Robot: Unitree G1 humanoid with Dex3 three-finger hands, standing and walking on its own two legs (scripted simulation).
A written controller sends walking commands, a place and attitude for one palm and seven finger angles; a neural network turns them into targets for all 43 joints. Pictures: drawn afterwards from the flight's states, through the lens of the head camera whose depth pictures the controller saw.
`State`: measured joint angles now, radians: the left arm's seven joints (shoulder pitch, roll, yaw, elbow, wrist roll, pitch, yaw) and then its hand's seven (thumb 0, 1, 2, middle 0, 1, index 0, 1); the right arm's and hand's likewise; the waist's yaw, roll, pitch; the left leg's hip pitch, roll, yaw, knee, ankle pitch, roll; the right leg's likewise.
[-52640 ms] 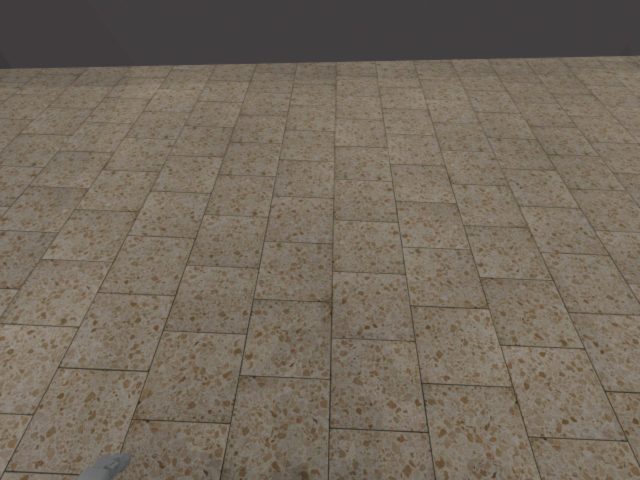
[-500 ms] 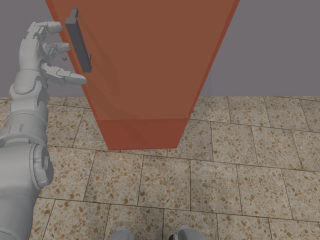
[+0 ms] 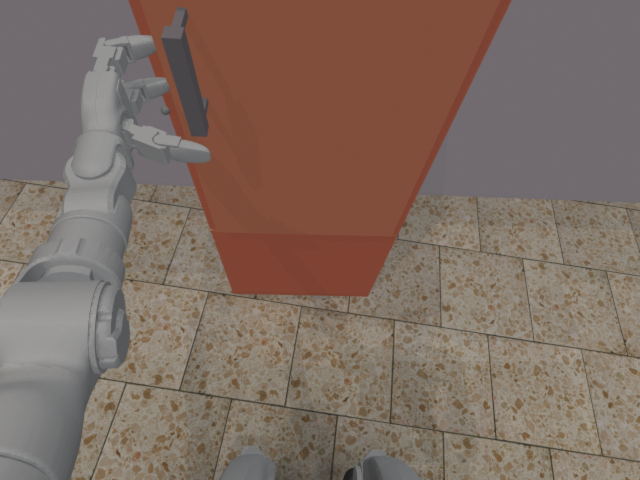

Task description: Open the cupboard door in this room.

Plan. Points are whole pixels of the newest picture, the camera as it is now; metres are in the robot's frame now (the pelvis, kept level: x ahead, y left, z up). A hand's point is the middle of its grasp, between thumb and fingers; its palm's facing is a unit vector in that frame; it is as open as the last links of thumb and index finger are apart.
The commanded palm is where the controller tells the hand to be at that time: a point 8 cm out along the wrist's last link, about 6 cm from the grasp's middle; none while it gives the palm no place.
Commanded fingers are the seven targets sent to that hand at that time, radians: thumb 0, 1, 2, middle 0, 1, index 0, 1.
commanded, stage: slide the fingers in behind the handle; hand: left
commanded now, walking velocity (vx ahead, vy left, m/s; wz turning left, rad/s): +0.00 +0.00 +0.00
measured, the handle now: (190, 77) +0.57 +0.14 +0.13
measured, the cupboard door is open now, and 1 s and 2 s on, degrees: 0 1 1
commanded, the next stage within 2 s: move the hooked fingers beside the handle in 0.14 s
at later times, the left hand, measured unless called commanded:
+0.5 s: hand (164, 111) +0.52 +0.17 +0.12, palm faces +0.04 -1.00 -0.04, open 15.2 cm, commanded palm +0.51 +0.17 +0.12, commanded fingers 0.00 -0.50 0.30 -0.30 -1.20 -0.30 -1.20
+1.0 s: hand (156, 108) +0.53 +0.17 +0.12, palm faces +0.00 -1.00 -0.01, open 14.8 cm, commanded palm +0.51 +0.20 +0.12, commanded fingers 0.00 -0.50 0.30 -0.30 -1.20 -0.30 -1.20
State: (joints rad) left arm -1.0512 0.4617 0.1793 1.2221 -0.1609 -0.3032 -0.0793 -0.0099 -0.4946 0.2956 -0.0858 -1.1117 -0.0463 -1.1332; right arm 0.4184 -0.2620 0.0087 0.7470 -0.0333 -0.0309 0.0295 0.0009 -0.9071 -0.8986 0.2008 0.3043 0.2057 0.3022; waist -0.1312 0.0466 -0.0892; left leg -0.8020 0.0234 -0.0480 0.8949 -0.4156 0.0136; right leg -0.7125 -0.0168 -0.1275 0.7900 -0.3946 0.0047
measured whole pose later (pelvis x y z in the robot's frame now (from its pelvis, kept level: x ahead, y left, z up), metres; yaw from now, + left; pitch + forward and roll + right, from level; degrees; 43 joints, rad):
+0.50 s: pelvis +0.00 -0.01 +0.00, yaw +0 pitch +18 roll -3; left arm -1.04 0.48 0.20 1.23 -0.17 -0.32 -0.12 -0.01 -0.49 0.30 -0.08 -1.11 -0.05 -1.12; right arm 0.40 -0.27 0.01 0.75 -0.02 -0.04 0.02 0.00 -0.91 -0.90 0.20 0.30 0.21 0.30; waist -0.13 0.04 -0.09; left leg -0.78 0.02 -0.05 0.88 -0.41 0.01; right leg -0.70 -0.01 -0.12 0.79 -0.40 0.00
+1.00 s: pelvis +0.01 +0.00 +0.00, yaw -2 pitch +19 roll -4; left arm -0.99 0.53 0.31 1.21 -0.14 -0.31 -0.21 -0.01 -0.49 0.30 -0.16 -1.15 -0.15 -1.14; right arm 0.42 -0.27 0.02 0.71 -0.02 0.00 0.01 0.00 -0.91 -0.90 0.20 0.30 0.21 0.30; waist -0.15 0.05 -0.09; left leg -0.78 0.04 -0.02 0.87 -0.42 0.02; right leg -0.70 0.00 -0.09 0.77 -0.39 0.01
